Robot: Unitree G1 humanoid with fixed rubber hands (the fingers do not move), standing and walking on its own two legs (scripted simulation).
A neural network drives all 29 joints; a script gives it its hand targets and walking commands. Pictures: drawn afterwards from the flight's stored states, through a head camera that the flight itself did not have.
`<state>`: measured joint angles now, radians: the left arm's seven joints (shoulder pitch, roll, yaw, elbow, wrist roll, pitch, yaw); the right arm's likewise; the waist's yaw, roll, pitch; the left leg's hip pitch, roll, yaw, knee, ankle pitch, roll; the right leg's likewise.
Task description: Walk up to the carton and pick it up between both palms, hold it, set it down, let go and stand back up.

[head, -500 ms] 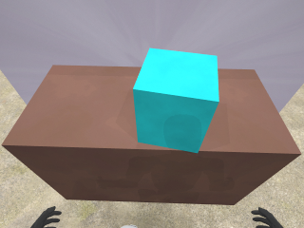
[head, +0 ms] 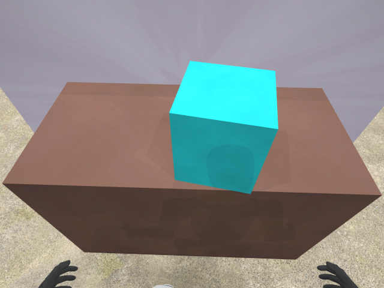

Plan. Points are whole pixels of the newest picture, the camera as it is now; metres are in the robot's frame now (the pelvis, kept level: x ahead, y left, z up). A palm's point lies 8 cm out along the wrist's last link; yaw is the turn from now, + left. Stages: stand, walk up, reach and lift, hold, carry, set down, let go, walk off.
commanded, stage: walk up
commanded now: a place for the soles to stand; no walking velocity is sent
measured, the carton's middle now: (221, 129) +0.49 -0.03 +0.04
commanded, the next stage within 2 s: none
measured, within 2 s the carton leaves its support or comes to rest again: neither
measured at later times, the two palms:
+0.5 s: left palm out of the picture +0.12 +0.29 -0.09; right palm out of the picture +0.09 -0.33 -0.07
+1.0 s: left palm out of the picture +0.10 +0.26 -0.05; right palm out of the picture +0.16 -0.36 -0.07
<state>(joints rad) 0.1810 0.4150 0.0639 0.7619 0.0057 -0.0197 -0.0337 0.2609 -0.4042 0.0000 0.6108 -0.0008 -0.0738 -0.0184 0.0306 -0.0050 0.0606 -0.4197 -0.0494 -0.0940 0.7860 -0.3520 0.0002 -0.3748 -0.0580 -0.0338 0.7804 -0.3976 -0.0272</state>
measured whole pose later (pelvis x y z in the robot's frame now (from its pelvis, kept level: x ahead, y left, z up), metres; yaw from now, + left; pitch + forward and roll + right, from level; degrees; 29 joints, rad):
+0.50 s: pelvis +0.01 -0.03 +0.00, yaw +3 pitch +0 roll +0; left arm 0.18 0.43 0.06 0.75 0.01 0.01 -0.03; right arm 0.43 -0.40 0.00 0.61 0.00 -0.09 -0.03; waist 0.00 -0.04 0.05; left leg -0.42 -0.05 -0.16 0.77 -0.36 0.02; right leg -0.45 -0.03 -0.03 1.02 -0.55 -0.03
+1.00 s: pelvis +0.04 -0.07 +0.02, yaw +2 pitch +0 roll +2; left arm 0.27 0.43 0.06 0.75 0.01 -0.02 -0.03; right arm 0.34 -0.41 0.00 0.61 0.00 -0.07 -0.04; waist 0.06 0.02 0.07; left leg -0.45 -0.05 -0.08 0.81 -0.41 0.00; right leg -0.32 -0.01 -0.04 0.67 -0.34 -0.06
